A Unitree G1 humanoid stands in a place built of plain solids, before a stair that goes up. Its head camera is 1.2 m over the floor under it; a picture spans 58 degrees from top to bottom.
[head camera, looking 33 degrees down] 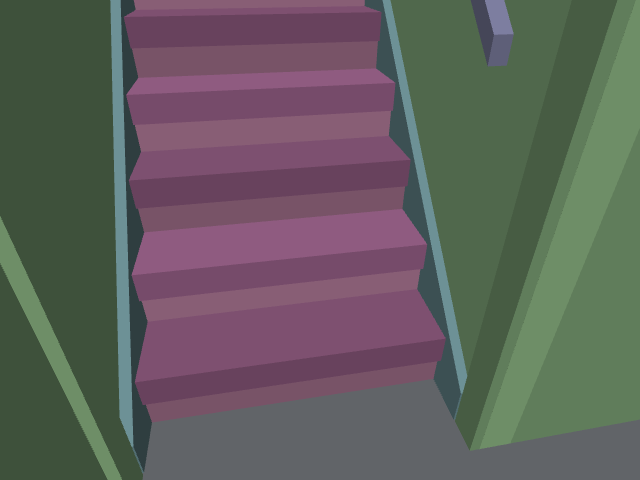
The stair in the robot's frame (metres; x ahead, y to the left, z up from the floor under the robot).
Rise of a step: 0.21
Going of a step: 0.22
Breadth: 0.92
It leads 10 degrees to the left of straight ahead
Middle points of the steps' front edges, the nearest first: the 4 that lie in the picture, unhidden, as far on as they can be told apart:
0.88 0.06 0.21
1.10 0.10 0.42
1.31 0.14 0.62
1.53 0.18 0.83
